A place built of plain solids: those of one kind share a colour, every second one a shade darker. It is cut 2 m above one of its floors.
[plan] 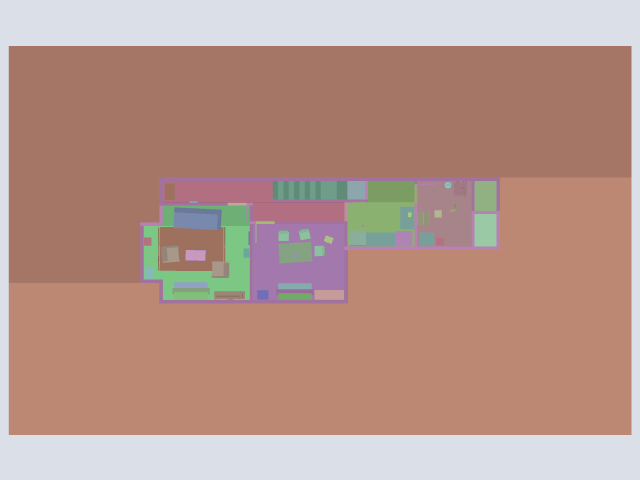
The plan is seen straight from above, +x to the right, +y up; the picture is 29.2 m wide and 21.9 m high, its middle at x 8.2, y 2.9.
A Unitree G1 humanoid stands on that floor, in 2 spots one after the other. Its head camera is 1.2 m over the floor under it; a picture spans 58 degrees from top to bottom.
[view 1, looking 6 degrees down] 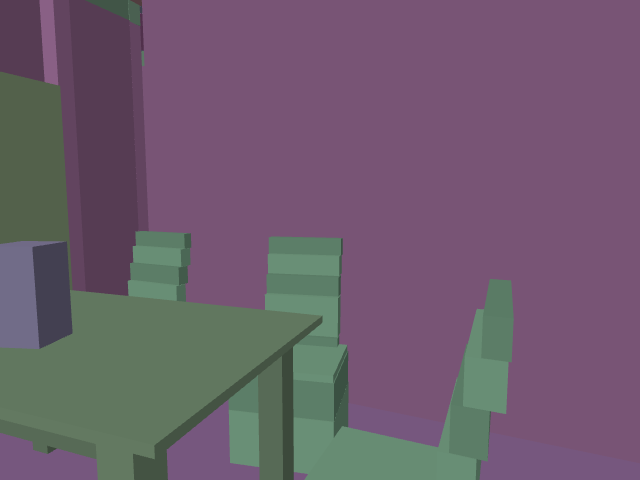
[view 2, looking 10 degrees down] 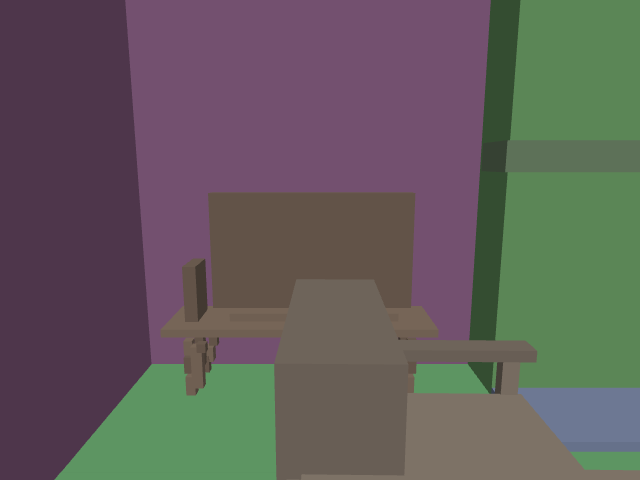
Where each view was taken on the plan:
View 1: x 8.43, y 1.38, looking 114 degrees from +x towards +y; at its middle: chair_ladder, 2.19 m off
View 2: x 3.98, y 2.62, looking -90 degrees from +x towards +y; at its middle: tv_stand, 2.29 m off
